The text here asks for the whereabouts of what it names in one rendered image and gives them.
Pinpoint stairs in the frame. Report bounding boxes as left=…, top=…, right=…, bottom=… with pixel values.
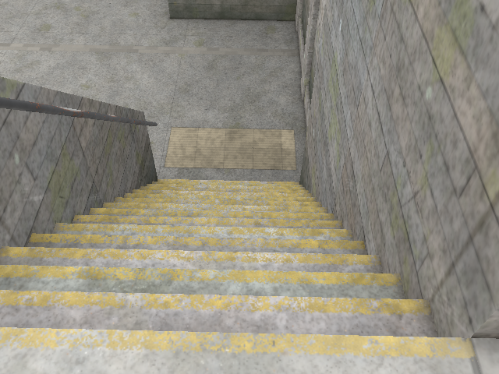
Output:
left=0, top=179, right=437, bottom=337

